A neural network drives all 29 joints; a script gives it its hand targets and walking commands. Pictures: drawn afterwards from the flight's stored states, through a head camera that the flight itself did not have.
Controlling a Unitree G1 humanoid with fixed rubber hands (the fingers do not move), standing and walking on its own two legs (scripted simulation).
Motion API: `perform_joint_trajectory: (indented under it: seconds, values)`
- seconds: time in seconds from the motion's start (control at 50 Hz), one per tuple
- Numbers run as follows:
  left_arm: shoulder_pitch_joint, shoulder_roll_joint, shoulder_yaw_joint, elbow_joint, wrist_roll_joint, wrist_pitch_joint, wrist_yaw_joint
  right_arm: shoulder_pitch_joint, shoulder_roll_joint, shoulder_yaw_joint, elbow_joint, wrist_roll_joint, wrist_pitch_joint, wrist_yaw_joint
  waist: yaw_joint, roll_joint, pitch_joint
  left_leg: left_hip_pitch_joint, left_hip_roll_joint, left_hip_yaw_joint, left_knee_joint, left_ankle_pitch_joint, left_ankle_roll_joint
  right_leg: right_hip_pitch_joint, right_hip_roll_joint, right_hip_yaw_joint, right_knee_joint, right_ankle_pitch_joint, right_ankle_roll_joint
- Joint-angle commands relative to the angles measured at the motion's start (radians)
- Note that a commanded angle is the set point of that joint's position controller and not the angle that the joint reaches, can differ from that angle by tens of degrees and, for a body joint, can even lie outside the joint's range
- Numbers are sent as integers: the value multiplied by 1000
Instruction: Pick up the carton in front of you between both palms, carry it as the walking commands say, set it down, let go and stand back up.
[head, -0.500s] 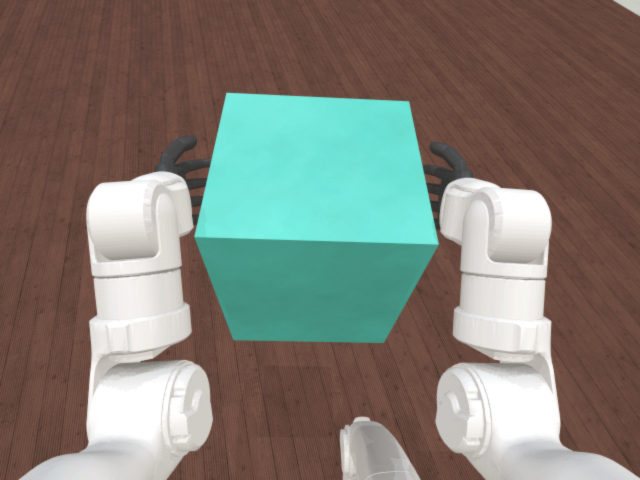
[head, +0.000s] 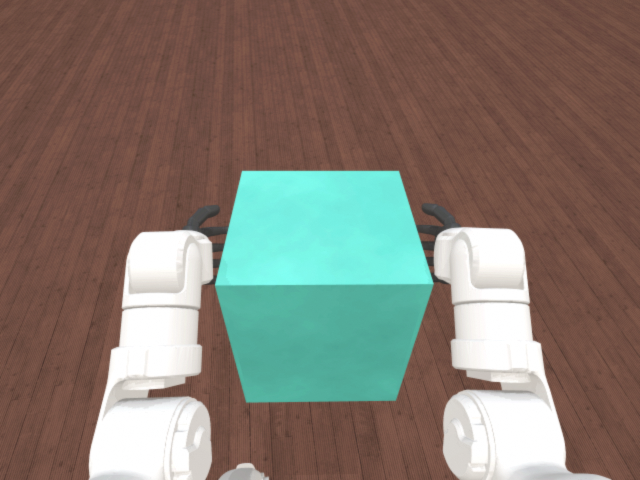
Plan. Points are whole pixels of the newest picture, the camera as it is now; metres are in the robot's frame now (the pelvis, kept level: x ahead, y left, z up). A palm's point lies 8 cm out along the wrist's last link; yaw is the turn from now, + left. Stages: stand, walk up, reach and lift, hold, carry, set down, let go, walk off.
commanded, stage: carry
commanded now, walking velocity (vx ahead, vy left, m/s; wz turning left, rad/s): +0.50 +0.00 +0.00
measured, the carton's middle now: (321, 288) +0.37 +0.00 +0.03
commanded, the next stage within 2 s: none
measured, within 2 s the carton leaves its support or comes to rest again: neither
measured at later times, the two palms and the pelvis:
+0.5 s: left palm (209, 165) +0.56 +0.17 +0.08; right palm (398, 164) +0.55 -0.12 +0.09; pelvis +0.28 +0.03 +0.00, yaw -2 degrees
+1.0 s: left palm (218, 145) +0.63 +0.17 +0.07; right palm (391, 141) +0.64 -0.13 +0.07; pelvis +0.38 +0.01 -0.02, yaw +1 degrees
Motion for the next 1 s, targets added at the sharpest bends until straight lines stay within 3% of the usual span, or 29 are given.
perform_joint_trajectory:
  seconds: [0.0, 0.06, 0.14, 0.18, 0.2, 0.22, 0.24, 0.26, 0.3, 0.32, 0.34, 0.38, 0.42, 0.46, 0.52, 0.54, 0.56, 0.58, 0.6, 0.64, 0.66, 0.7, 0.76, 0.98]
  values:
    - [-774, -1153, -567, -198, -461, -47, -231, -747, 1238, 583, -178, 460, -65, 205, 21, -137, -460, -31, 12, 28, -178, 65, -16, 422, -246, 197, -140, 256, -105]
    - [-670, -1136, -604, -229, -430, -57, -232, -649, 1241, 625, -195, 446, -74, 213, 32, -161, -461, 18, -24, 71, -333, 165, -3, 491, -221, 138, -111, 434, -70]
    - [-524, -1128, -651, -274, -391, -62, -242, -509, 1222, 660, -230, 415, -74, 238, 35, -185, -430, 128, -68, 120, -557, 234, 11, 547, -191, 72, -23, 564, -31]
    - [-432, -1125, -679, -288, -377, -60, -250, -402, 1216, 669, -233, 391, -72, 253, 10, -137, -475, 450, -68, 162, -677, 315, 36, 398, -160, 5, 155, 585, 20]
    - [-388, -1116, -695, -295, -373, -57, -257, -327, 1208, 668, -230, 372, -71, 262, -7, -98, -522, 691, 50, 49, -618, 289, 73, 205, -156, 6, 279, 396, 53]
    - [-377, -1139, -719, -308, -390, -46, -267, -276, 1166, 654, -231, 334, -77, 266, -19, 129, -614, 973, 266, -274, -553, 410, 187, -91, -89, -9, 520, 130, 94]
    - [-345, -1143, -736, -331, -385, -42, -277, -221, 1159, 656, -239, 309, -86, 267, -31, 311, -572, 1099, 334, -452, -578, 598, 284, -394, 21, 17, 669, -292, 108]
    - [-334, -1162, -758, -339, -393, -47, -285, -196, 1159, 661, -288, 311, -90, 271, -30, 250, -527, 1089, 347, -406, -568, 720, 289, -494, -4, 75, 781, -364, 96]
    - [-282, -1176, -788, -394, -410, -68, -292, -168, 1179, 703, -403, 320, -101, 275, -26, 73, -464, 971, 294, -244, -588, 780, 204, -479, -76, 107, 666, -296, 86]
    - [-252, -1181, -802, -426, -412, -78, -291, -172, 1177, 727, -468, 326, -109, 276, -19, 66, -441, 899, 269, -186, -627, 727, 172, -424, -89, 108, 531, -261, 95]
    - [-217, -1182, -818, -458, -409, -86, -288, -157, 1172, 747, -517, 332, -115, 279, -13, 95, -436, 845, 244, -123, -640, 729, 155, -353, -74, 80, 451, -230, 105]
    - [-77, -1145, -834, -516, -389, -95, -275, -47, 1170, 793, -596, 348, -120, 284, -8, 131, -448, 776, 202, -22, -633, 774, 149, -239, -42, 32, 344, -162, 114]
    - [-46, -1106, -858, -610, -375, -100, -263, 43, 1146, 793, -613, 348, -116, 296, -12, 146, -442, 726, 177, 43, -622, 858, 133, -159, -20, -1, 236, -33, 112]
    - [18, -1087, -866, -645, -369, -86, -262, 113, 1103, 795, -630, 349, -105, 301, -17, 157, -425, 685, 152, 81, -607, 824, 114, -91, -13, -25, 148, 92, 112]
    - [95, -1017, -848, -635, -365, -54, -275, 151, 1040, 800, -631, 348, -79, 303, -4, 94, -371, 558, 100, 126, -506, 561, 54, 107, -20, -56, -59, 342, 109]
    - [104, -991, -838, -620, -360, -41, -282, 157, 1017, 797, -615, 343, -70, 303, -3, 66, -356, 471, 93, 113, -469, 440, 24, 212, -73, -21, -66, 426, 99]
    - [112, -957, -823, -600, -352, -27, -286, 167, 985, 788, -592, 334, -60, 301, -8, -10, -372, 377, 70, 116, -398, 196, -8, 326, -193, 91, -8, 713, 87]
    - [104, -942, -804, -555, -339, -21, -290, 143, 974, 801, -586, 338, -42, 299, -6, -122, -411, 282, 38, 70, -386, -47, -37, 452, -305, 188, 70, 974, -14]
    - [144, -944, -788, -501, -332, -21, -293, 130, 957, 805, -587, 340, -28, 300, -3, -188, -420, 282, 33, 58, -393, -144, -38, 428, -338, 243, 42, 846, -70]
    - [153, -979, -774, -463, -323, -24, -295, 93, 978, 811, -561, 352, -22, 307, -10, -170, -382, 370, 27, 45, -506, -147, -29, 307, -287, 223, -19, 625, -49]
    - [144, -999, -772, -460, -325, -28, -295, 84, 998, 815, -551, 359, -26, 311, -8, -136, -361, 403, 38, 40, -553, -68, -27, 267, -251, 179, -3, 582, -24]
    - [114, -1028, -784, -465, -339, -36, -297, 62, 1027, 820, -546, 361, -38, 314, -1, -77, -366, 432, 65, 33, -520, 95, -21, 245, -200, 110, 63, 588, 5]
    - [96, -1043, -800, -485, -353, -48, -296, 72, 1047, 822, -542, 365, -52, 314, 1, -42, -396, 441, 71, 38, -474, 215, -21, 233, -187, 90, 126, 636, -5]
    - [70, -1025, -839, -545, -388, -52, -302, 125, 1045, 802, -550, 338, -70, 300, 0, -5, -357, 430, 78, 16, -450, 276, 7, 130, -169, 65, 176, 467, 5]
